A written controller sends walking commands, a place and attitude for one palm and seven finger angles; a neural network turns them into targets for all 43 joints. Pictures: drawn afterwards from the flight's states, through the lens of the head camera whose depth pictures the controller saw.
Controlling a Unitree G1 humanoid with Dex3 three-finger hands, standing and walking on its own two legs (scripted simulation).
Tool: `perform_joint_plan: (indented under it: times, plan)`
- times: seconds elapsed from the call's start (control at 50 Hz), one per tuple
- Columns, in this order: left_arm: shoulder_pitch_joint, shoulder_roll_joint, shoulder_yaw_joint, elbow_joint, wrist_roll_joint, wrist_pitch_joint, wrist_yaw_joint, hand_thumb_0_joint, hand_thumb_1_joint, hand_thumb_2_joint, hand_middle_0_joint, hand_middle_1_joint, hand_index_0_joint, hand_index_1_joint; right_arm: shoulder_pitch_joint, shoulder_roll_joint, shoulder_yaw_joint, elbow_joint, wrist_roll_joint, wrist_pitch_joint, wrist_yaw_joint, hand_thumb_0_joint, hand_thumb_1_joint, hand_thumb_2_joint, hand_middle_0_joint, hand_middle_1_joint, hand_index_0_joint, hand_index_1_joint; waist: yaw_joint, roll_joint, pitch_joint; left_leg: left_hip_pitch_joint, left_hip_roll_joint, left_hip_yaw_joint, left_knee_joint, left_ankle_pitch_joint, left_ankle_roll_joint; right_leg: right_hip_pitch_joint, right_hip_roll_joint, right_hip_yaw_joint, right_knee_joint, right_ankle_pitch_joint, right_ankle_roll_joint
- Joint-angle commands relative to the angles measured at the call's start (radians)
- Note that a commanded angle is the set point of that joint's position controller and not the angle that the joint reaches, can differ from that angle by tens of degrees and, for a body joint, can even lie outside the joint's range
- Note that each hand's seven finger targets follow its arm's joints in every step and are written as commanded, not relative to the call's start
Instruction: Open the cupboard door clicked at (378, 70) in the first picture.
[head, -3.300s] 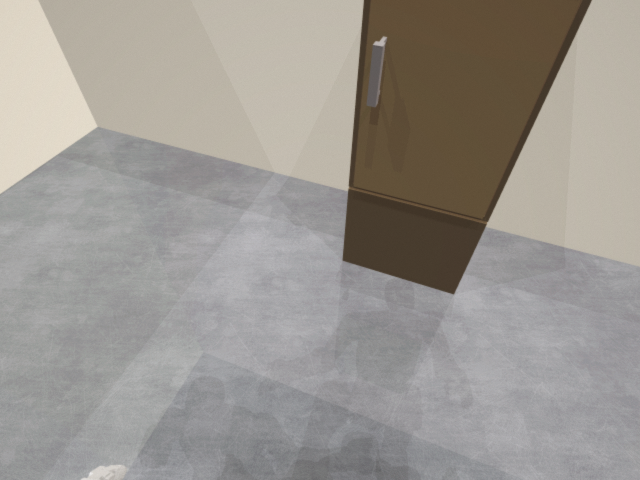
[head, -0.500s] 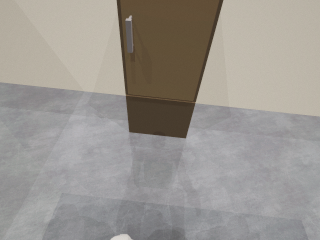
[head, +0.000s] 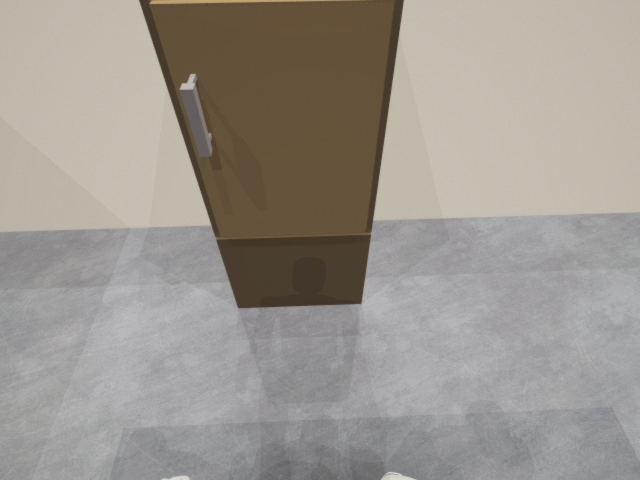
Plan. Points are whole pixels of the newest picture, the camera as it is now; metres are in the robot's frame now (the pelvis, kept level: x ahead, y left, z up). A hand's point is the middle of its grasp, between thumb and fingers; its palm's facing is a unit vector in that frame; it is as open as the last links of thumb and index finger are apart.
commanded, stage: take the last steps up to it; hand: left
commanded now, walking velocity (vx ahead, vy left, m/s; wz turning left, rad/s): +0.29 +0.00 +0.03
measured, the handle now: (199, 116) +0.76 +0.24 +0.05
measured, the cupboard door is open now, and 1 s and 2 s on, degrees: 0 0 0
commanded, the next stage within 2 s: come to a stop and stand still in 0.32 s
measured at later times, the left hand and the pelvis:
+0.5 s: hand out of the picture +0.12 +0.18 -0.20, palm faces +0.12 -0.98 -0.14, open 7.3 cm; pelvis +0.19 +0.02 -0.01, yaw +2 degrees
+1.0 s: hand (223, 402) +0.27 +0.16 -0.16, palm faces +0.03 -0.96 -0.29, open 7.3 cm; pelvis +0.20 -0.04 -0.01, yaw +1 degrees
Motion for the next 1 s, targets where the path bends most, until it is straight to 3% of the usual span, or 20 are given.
perform_joint_plan:
  times: [0.0,0.02,0.04,0.08,0.12,0.16,0.36,0.4,0.42,0.44,0.46,0.52,0.68,0.78,0.84,0.86,0.9,0.92,0.94,0.98]
  plan:
    - [0.252,0.115,0.03,0.034,0.001,-0.047,0.006,0.0,0.9,0.9,-0.2,-0.3,-0.2,-0.3,0.021,-0.132,-0.021,-0.036,0.017,-0.018,0.002,0.0,-0.9,-0.9,0.2,0.3,0.2,0.3,0.155,-0.055,-0.05,-0.287,0.153,-0.061,0.279,0.261,0.07,0.466,-0.034,0.071,-0.187,0.005,-0.072]
    - [0.392,0.234,0.057,0.067,0.0,-0.059,0.019,0.0,0.9,0.9,-0.2,-0.3,-0.2,-0.3,0.04,-0.074,-0.007,-0.071,0.027,-0.025,0.011,0.0,-0.9,-0.9,0.2,0.3,0.2,0.3,0.18,-0.294,-0.156,-0.533,0.018,0.01,0.594,-0.078,0.02,0.684,-0.293,0.444,-0.291,0.015,-0.179]
    - [0.419,0.268,0.057,0.072,-0.021,-0.058,0.024,0.0,0.9,0.9,-0.2,-0.3,-0.2,-0.3,-0.01,-0.121,-0.009,-0.097,0.025,-0.016,0.011,0.0,-0.9,-0.9,0.2,0.3,0.2,0.3,0.188,-0.255,-0.176,-0.595,0.02,-0.092,0.784,-0.255,0.026,0.637,-0.37,0.572,-0.387,-0.059,-0.238]
    - [0.252,0.175,0.038,0.037,-0.02,-0.054,0.032,0.0,0.9,0.9,-0.2,-0.3,-0.2,-0.3,-0.108,-0.111,-0.023,-0.112,0.019,-0.007,0.015,0.0,-0.9,-0.9,0.2,0.3,0.2,0.3,0.138,-0.124,-0.025,-0.655,0.1,-0.176,0.89,-0.09,0.036,0.426,-0.324,0.458,-0.443,-0.217,-0.213]
    - [0.178,0.089,0.009,0.025,-0.014,-0.065,0.036,0.0,0.9,0.9,-0.2,-0.3,-0.2,-0.3,-0.091,-0.073,-0.015,-0.094,0.01,0.009,0.019,0.0,-0.9,-0.9,0.2,0.3,0.2,0.3,0.074,-0.054,0.033,-0.577,0.129,-0.166,0.806,0.017,0.013,0.27,-0.242,0.246,-0.452,0.002,-0.165]
    - [0.192,0.054,0.003,0.023,-0.008,-0.073,0.038,0.0,0.9,0.9,-0.2,-0.3,-0.2,-0.3,-0.06,-0.054,-0.015,-0.09,0.006,0.025,0.021,0.0,-0.9,-0.9,0.2,0.3,0.2,0.3,0.049,-0.087,0.021,-0.518,0.123,-0.135,0.713,0.033,-0.007,0.223,-0.201,0.14,-0.436,0.17,-0.156]
    - [0.211,0.144,0.006,0.067,-0.013,-0.058,0.031,0.0,0.9,0.9,-0.2,-0.3,-0.2,-0.3,-0.188,-0.105,-0.003,-0.16,0.014,0.009,0.038,0.0,-0.9,-0.9,0.2,0.3,0.2,0.3,0.051,-0.11,0.034,-0.315,0.06,-0.054,0.23,0.13,0.003,0.263,-0.158,0.069,-0.336,0.203,-0.136]
    - [0.213,0.119,0.0,0.068,-0.017,-0.045,0.03,0.0,0.9,0.9,-0.2,-0.3,-0.2,-0.3,-0.056,-0.161,-0.013,-0.115,0.009,-0.001,0.028,0.0,-0.9,-0.9,0.2,0.3,0.2,0.3,-0.008,0.031,-0.007,-0.061,0.063,-0.078,0.107,0.218,0.014,0.151,-0.086,0.015,-0.12,0.141,-0.092]
    - [0.255,0.061,-0.01,0.057,-0.025,-0.039,0.028,0.0,0.9,0.9,-0.2,-0.3,-0.2,-0.3,0.014,-0.242,-0.026,-0.104,-0.002,-0.007,0.013,0.0,-0.9,-0.9,0.2,0.3,0.2,0.3,-0.014,0.222,-0.071,0.079,0.26,-0.309,0.038,0.431,0.088,0.013,0.025,-0.055,0.11,-0.063,-0.033]
    - [0.271,0.042,-0.02,0.05,-0.029,-0.036,0.032,0.0,0.9,0.9,-0.2,-0.3,-0.2,-0.3,0.023,-0.285,-0.025,-0.106,0.009,0.006,0.001,0.0,-0.9,-0.9,0.2,0.3,0.2,0.3,-0.001,0.299,-0.101,0.043,0.403,-0.451,-0.044,0.602,0.178,-0.004,0.078,-0.032,0.29,-0.398,-0.007]
    - [0.264,0.045,-0.023,0.064,-0.029,-0.018,0.046,0.0,0.9,0.9,-0.2,-0.3,-0.2,-0.3,-0.046,-0.262,-0.011,-0.109,0.012,0.01,-0.016,0.0,-0.9,-0.9,0.2,0.3,0.2,0.3,0.015,0.276,-0.11,-0.03,0.4,-0.442,-0.068,0.643,0.182,0.027,0.049,0.067,0.347,-0.401,-0.008]
    - [0.262,0.04,-0.03,0.099,-0.025,0.007,0.047,0.0,0.9,0.9,-0.2,-0.3,-0.2,-0.3,-0.236,-0.199,0.008,-0.141,0.02,0.016,-0.03,0.0,-0.9,-0.9,0.2,0.3,0.2,0.3,0.074,0.117,-0.021,-0.157,0.328,-0.28,-0.054,0.768,0.171,0.08,-0.004,0.093,0.277,-0.278,0.022]
    - [0.204,0.077,0.015,-0.006,-0.011,0.061,0.044,0.0,0.9,0.9,-0.2,-0.3,-0.2,-0.3,-0.246,-0.226,-0.044,-0.165,0.018,0.048,-0.04,0.0,-0.9,-0.9,0.2,0.3,0.2,0.3,0.062,0.134,-0.105,-0.078,0.324,-0.189,0.012,0.842,0.185,-0.042,0.049,0.106,0.438,-0.204,0.037]
    - [0.138,0.064,0.012,-0.049,-0.015,0.058,0.041,0.0,0.9,0.9,-0.2,-0.3,-0.2,-0.3,-0.269,-0.227,-0.056,-0.179,0.006,0.058,-0.025,0.0,-0.9,-0.9,0.2,0.3,0.2,0.3,0.053,0.223,-0.069,-0.152,0.293,-0.189,0.01,0.647,0.166,0.05,0.052,0.065,0.219,-0.21,0.02]
    - [0.198,0.067,0.009,-0.035,-0.018,0.037,0.044,0.0,0.9,0.9,-0.2,-0.3,-0.2,-0.3,-0.289,-0.239,-0.059,-0.188,0.01,0.069,-0.01,0.0,-0.9,-0.9,0.2,0.3,0.2,0.3,0.087,0.209,-0.088,-0.213,0.262,-0.18,0.055,0.434,0.124,0.2,0.055,0.034,-0.018,-0.073,0.011]
    - [0.226,0.088,0.01,-0.023,-0.014,0.027,0.046,0.0,0.9,0.9,-0.2,-0.3,-0.2,-0.3,-0.282,-0.224,-0.057,-0.19,0.015,0.072,-0.003,0.0,-0.9,-0.9,0.2,0.3,0.2,0.3,0.101,0.143,-0.092,-0.263,0.215,-0.154,0.11,0.29,0.083,0.279,0.05,0.031,-0.152,0.038,0.014]
    - [0.162,0.237,0.019,-0.056,0.0,0.0,0.053,0.0,0.9,0.9,-0.2,-0.3,-0.2,-0.3,-0.235,-0.1,-0.03,-0.218,0.028,0.08,0.012,0.0,-0.9,-0.9,0.2,0.3,0.2,0.3,0.073,-0.258,-0.03,-0.43,0.017,-0.093,0.385,-0.205,-0.029,0.23,-0.283,0.409,-0.362,0.263,-0.101]
    - [0.165,0.252,0.013,-0.07,-0.007,0.009,0.049,0.0,0.9,0.9,-0.2,-0.3,-0.2,-0.3,-0.267,-0.135,-0.036,-0.229,0.023,0.1,0.01,0.0,-0.9,-0.9,0.2,0.3,0.2,0.3,0.104,-0.167,-0.03,-0.381,0.022,-0.183,0.489,-0.246,-0.02,0.125,-0.325,0.393,-0.377,0.2,-0.165]
    - [0.125,0.253,0.025,-0.068,-0.006,0.004,0.052,0.0,0.9,0.9,-0.2,-0.3,-0.2,-0.3,-0.269,-0.138,-0.038,-0.226,0.016,0.11,0.01,0.0,-0.9,-0.9,0.2,0.3,0.2,0.3,0.086,-0.278,-0.017,-0.427,0.008,-0.205,0.568,-0.218,-0.018,0.122,-0.29,0.431,-0.387,0.158,-0.168]
    - [0.065,0.218,0.022,-0.081,-0.011,0.008,0.056,0.0,0.9,0.9,-0.2,-0.3,-0.2,-0.3,-0.223,-0.186,-0.05,-0.195,0.013,0.112,0.016,0.0,-0.9,-0.9,0.2,0.3,0.2,0.3,0.066,-0.205,0.005,-0.47,0.012,-0.223,0.697,-0.103,-0.023,0.15,-0.246,0.351,-0.38,0.093,-0.155]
